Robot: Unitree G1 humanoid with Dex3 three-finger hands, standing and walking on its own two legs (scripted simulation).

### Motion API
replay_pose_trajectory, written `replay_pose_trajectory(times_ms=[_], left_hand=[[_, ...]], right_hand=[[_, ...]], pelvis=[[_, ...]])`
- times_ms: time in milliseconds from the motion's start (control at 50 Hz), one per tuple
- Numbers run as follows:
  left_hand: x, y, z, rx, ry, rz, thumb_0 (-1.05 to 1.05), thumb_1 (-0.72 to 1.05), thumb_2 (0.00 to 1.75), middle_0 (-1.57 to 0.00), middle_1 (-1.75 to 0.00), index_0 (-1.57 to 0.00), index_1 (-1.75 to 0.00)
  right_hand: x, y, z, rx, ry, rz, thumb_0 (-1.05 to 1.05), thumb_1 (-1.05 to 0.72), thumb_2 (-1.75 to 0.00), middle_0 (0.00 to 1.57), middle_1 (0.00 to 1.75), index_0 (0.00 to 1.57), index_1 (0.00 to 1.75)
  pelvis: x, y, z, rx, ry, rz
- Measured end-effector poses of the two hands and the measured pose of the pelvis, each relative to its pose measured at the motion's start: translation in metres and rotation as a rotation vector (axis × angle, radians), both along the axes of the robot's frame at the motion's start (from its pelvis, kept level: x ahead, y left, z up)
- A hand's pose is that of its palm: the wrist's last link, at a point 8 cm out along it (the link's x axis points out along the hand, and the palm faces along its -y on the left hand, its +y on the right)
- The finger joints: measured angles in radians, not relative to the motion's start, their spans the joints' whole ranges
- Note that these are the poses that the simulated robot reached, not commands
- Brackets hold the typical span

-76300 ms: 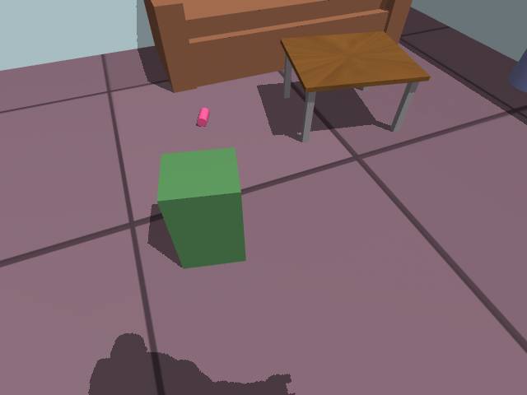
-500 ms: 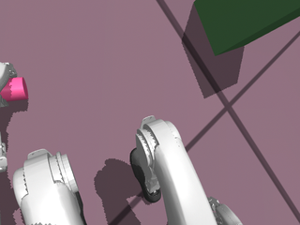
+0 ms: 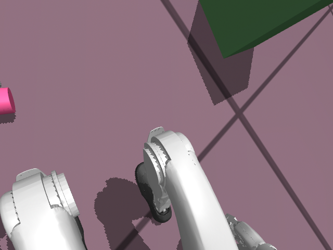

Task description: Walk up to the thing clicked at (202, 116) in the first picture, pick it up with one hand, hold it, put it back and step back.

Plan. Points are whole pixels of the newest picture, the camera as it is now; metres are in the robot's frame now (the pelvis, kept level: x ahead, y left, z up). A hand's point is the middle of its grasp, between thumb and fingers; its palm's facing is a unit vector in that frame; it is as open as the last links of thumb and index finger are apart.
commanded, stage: rest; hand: left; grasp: from above
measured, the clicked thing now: out of the picture +0.48 +0.27 -0.28
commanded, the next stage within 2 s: open in 0.10 s
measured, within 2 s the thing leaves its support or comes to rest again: rests again in 0.44 s
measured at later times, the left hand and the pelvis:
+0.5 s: hand out of the picture +0.48 +0.27 -0.24, palm faces -0.46 -0.08 -0.89, open 9.7 cm; pelvis -0.01 +0.00 +0.00, yaw -1 degrees
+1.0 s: hand out of the picture +0.48 +0.28 -0.24, palm faces -0.46 -0.07 -0.88, open 12.1 cm; pelvis +0.00 +0.00 +0.00, yaw -2 degrees
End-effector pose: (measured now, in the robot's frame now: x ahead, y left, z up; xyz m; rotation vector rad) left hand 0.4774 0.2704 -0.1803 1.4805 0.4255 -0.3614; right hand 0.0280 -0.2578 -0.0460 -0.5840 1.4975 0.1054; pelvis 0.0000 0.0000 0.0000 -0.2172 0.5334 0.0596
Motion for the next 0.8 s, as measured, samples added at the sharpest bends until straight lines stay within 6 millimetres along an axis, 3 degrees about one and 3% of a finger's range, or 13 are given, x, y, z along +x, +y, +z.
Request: replay_pose_trajectory(times_ms=[300, 800], left_hand=[[0.000, 0.001, 0.000, -0.008, 0.004, 0.012, 0.02, 0.20, 0.26, -0.81, -0.35, -0.82, -0.33], [0.009, 0.010, -0.007, 0.000, -0.005, 0.032, 0.00, -0.06, 0.62, -0.46, -0.65, -0.47, -0.63]], right_hand=[[-0.004, 0.009, 0.005, 0.022, -0.018, 0.030, 0.00, -0.91, -0.90, 0.20, 0.30, 0.20, 0.30], [-0.005, 0.014, 0.013, 0.016, -0.003, 0.050, 0.00, -0.91, -0.90, 0.20, 0.30, 0.20, 0.30]], pelvis=[[-0.004, 0.003, 0.000, -0.015, -0.021, -0.005], [-0.006, 0.006, 0.001, -0.035, -0.024, -0.010]])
